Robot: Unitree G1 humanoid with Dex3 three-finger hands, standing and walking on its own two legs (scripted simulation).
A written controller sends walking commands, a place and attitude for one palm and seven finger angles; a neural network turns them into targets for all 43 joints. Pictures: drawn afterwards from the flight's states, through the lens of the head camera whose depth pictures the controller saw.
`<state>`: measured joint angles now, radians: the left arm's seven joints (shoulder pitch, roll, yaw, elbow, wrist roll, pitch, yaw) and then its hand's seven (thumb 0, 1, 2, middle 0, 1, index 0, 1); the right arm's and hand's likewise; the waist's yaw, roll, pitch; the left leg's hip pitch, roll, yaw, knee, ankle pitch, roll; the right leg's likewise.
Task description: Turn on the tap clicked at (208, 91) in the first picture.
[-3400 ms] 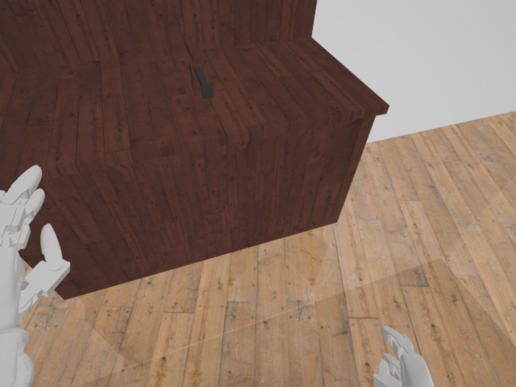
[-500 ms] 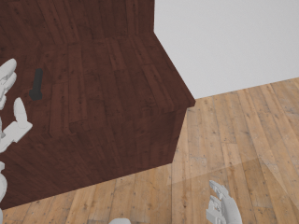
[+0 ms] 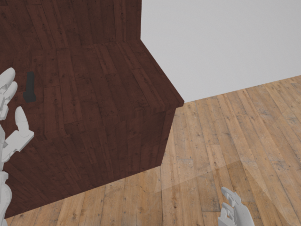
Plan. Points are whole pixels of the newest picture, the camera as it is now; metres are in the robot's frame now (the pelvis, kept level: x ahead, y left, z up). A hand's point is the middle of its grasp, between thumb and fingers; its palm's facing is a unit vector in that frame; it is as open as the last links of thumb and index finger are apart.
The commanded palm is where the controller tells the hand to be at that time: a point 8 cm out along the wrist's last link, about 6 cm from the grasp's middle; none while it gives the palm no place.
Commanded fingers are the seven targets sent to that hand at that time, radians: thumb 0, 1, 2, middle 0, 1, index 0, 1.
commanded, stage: come to a stop and stand still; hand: left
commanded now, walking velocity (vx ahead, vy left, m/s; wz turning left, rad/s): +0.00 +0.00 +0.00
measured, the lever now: (29, 96) +0.47 +0.44 +0.03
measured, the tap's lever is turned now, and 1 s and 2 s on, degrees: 0 0 0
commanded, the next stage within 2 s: look again from close up in 1.16 s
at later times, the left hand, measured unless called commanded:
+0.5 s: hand (27, 130) +0.24 +0.27 +0.17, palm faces +0.37 -0.83 -0.40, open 7.4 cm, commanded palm +0.19 +0.30 +0.18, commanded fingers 0.00 0.90 0.90 -0.20 -0.30 -0.20 -0.30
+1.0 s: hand (51, 129) +0.26 +0.24 +0.15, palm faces +0.36 -0.86 -0.36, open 7.4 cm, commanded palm +0.21 +0.27 +0.18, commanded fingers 0.00 0.90 0.90 -0.20 -0.30 -0.20 -0.30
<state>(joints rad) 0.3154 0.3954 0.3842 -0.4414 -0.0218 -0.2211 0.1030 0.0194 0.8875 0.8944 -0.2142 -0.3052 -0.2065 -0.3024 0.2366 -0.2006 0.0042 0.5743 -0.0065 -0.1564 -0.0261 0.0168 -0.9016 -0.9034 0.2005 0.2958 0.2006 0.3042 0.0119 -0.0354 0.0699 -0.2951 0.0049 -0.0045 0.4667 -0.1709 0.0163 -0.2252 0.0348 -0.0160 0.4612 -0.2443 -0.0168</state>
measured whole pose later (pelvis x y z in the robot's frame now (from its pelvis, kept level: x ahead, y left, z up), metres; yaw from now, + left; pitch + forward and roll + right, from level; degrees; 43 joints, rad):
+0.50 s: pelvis +0.02 +0.03 +0.01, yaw -1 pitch +0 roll -1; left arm 0.41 0.39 0.35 -0.45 -0.03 -0.20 0.11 0.02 0.89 0.89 -0.21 -0.31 -0.21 -0.30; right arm 0.18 -0.17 0.05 0.60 -0.03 -0.13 -0.02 0.02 -0.90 -0.90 0.21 0.30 0.21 0.30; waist 0.03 -0.01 0.02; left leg -0.25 -0.07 0.00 0.37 -0.12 0.06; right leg -0.13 0.05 -0.01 0.34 -0.21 -0.04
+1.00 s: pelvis +0.04 +0.00 +0.01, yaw -1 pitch +1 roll -1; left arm 0.43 0.35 0.32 -0.39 -0.07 -0.16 0.11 0.02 0.89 0.89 -0.21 -0.31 -0.21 -0.30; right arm 0.20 -0.22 0.02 0.58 0.00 -0.06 -0.05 0.02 -0.90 -0.90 0.20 0.30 0.20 0.30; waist 0.02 0.02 -0.01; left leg -0.24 -0.04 -0.02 0.39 -0.16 0.04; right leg -0.09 0.09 -0.01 0.30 -0.22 -0.07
